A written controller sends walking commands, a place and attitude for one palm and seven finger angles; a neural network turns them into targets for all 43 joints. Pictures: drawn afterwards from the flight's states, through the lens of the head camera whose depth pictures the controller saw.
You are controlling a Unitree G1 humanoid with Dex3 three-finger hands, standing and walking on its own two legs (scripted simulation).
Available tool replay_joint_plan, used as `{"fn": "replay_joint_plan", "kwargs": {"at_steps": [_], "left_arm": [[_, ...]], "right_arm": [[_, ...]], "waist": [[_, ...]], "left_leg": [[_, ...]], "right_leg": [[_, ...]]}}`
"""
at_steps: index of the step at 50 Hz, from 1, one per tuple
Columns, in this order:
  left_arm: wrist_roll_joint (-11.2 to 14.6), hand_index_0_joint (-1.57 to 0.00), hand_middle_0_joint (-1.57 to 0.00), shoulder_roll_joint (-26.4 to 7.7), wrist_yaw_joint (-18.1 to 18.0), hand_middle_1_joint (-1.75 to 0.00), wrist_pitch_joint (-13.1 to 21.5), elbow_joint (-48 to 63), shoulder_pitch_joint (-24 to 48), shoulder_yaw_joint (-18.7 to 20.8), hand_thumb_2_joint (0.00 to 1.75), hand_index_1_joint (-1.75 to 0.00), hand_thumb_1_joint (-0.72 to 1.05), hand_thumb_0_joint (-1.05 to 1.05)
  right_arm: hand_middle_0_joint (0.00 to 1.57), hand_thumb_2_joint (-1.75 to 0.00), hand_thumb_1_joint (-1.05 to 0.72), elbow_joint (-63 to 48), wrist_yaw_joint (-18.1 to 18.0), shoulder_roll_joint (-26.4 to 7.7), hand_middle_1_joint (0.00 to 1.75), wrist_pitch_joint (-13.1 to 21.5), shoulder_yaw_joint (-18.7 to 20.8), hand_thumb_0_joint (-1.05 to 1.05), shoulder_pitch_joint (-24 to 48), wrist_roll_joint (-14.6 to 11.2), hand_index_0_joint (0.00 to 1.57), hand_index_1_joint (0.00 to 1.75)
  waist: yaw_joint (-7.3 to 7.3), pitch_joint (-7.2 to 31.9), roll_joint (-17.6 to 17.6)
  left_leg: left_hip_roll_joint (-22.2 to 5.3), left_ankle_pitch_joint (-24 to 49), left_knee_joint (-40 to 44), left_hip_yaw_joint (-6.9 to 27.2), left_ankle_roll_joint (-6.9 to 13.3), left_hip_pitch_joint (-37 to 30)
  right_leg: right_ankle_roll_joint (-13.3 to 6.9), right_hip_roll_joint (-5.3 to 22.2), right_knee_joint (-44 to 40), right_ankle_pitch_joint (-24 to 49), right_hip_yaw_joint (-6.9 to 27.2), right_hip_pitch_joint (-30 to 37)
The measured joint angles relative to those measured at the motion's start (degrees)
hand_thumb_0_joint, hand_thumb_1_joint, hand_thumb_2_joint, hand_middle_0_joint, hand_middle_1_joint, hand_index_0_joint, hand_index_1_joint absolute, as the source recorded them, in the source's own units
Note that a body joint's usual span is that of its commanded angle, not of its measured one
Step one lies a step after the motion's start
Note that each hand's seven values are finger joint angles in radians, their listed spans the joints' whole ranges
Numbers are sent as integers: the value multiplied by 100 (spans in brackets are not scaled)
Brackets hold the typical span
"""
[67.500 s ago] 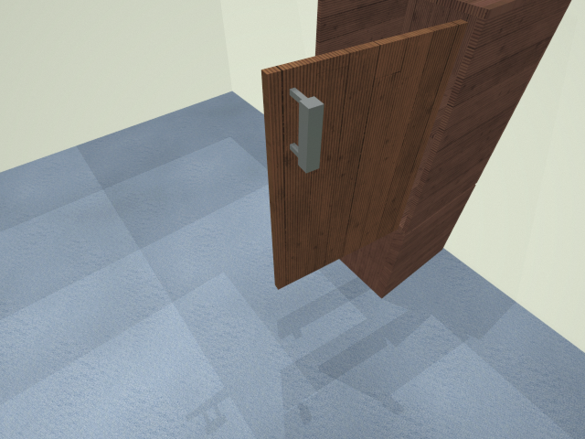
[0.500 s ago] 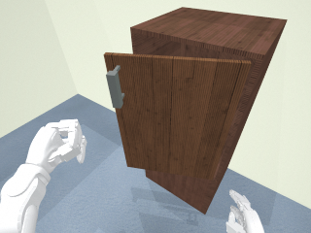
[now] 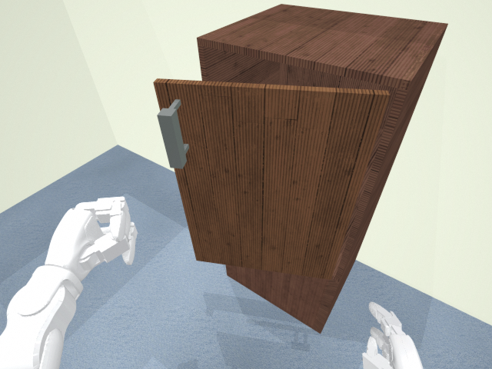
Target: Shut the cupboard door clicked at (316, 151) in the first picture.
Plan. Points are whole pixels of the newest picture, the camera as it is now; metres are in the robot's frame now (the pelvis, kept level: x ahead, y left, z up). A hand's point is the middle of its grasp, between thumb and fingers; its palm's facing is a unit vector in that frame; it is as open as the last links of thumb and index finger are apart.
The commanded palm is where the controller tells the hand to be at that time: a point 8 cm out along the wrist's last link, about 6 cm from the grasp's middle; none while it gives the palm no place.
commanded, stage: bring the fist close to the handle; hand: left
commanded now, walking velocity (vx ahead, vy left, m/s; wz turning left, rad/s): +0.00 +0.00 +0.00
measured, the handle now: (177, 133) +0.49 +0.20 +0.16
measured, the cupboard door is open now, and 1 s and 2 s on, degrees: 24 24 19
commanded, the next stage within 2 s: push the door shut along its arc in 1.26 s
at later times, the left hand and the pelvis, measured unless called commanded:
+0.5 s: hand (148, 189) +0.32 +0.19 +0.17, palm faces -0.03 -1.00 -0.05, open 3.1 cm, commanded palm +0.31 +0.23 +0.16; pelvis +0.02 +0.01 +0.00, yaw +0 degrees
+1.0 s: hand (173, 163) +0.40 +0.18 +0.16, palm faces -0.04 -1.00 -0.03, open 3.1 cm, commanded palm +0.37 +0.22 +0.16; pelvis +0.02 +0.00 +0.00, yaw -1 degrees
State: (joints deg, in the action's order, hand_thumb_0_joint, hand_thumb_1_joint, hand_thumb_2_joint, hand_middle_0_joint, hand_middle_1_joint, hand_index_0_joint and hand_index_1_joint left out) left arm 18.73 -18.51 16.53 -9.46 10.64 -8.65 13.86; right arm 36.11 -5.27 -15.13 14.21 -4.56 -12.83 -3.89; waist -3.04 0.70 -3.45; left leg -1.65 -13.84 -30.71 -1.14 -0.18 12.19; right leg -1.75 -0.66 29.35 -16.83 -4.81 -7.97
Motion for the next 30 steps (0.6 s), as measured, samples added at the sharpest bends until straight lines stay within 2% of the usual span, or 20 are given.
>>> {"fn": "replay_joint_plan", "kwargs": {"at_steps": [6, 11, 15, 20, 23, 30], "left_arm": [[-96, -130, -130, 75, -86, -150, 233, -271, 593, 7, 90, -150, 90, 1], [-154, -130, -130, 131, -3, -150, -10, -479, 862, -210, 90, -150, 90, 1], [-202, -130, -130, 136, -107, -150, -195, -644, 951, -217, 90, -150, 90, 1], [-312, -130, -130, 118, -357, -150, -62, -807, 1207, -117, 90, -150, 90, 1], [-349, -130, -130, 130, -373, -150, 28, -984, 1516, -163, 90, -150, 90, 1], [-382, -130, -130, 159, -290, -150, -161, -1587, 2101, -340, 90, -150, 90, 1]], "right_arm": [[20, -90, -90, 53, -4, -12, 29, 80, 2, 2, -7, -18, 20, 30], [20, -90, -90, 10, 21, -5, 30, -8, -1, 2, 38, -30, 20, 30], [20, -90, -90, -52, 48, 38, 30, -138, -8, 2, 75, -11, 20, 30], [20, -90, -90, -64, 60, 55, 29, -220, -1, 2, 60, 8, 20, 30], [20, -90, -90, -6, 48, 32, 29, -255, 3, 2, 65, -4, 20, 30], [20, -90, -90, 44, 42, 14, 29, -448, 2, 2, 120, -32, 20, 30]], "waist": [[-18, -10, 47], [46, 52, 41], [101, 57, 89], [94, 4, 132], [75, -19, 115], [156, 13, 83]], "left_leg": [[58, -38, 10, -13, 32, -25], [108, -49, 50, -69, 73, 9], [116, -60, 79, -127, 83, 18], [109, -91, 69, -129, 76, 5], [114, -101, 51, -99, 81, 21], [129, -73, 96, -106, 85, 86]], "right_leg": [[31, 59, 28, -53, 11, 11], [73, 112, 55, -82, 65, -68], [83, 124, 77, -101, 123, -121], [78, 116, 64, -118, 126, -98], [82, 119, 48, -119, 96, -86], [84, 133, 42, -110, 104, -172]]}}
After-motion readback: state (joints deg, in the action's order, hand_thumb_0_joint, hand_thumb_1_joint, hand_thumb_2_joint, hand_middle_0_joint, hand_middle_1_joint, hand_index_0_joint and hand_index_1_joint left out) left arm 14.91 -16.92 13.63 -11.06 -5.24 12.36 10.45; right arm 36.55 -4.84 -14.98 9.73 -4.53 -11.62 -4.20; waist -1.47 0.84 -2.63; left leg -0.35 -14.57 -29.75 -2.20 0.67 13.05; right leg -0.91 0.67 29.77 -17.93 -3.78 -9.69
